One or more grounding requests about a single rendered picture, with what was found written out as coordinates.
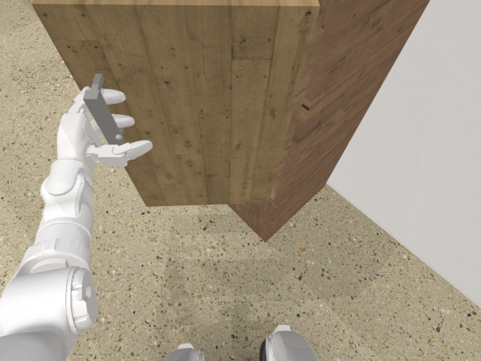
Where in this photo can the handle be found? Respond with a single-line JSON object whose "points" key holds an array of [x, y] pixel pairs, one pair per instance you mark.
{"points": [[101, 113]]}

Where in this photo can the left robot hand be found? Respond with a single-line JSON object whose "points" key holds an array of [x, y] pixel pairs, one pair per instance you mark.
{"points": [[76, 134]]}

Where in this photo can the robot left forearm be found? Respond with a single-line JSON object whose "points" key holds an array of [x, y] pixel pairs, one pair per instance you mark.
{"points": [[65, 231]]}

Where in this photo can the cupboard door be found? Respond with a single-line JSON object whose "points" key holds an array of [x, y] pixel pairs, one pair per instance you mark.
{"points": [[211, 83]]}

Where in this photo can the left robot upper arm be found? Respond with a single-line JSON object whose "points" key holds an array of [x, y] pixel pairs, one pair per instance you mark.
{"points": [[43, 314]]}

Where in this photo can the robot right thigh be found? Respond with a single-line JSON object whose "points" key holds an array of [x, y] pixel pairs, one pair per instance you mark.
{"points": [[289, 346]]}

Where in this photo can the robot right shin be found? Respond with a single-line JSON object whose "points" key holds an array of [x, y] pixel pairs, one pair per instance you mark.
{"points": [[282, 328]]}

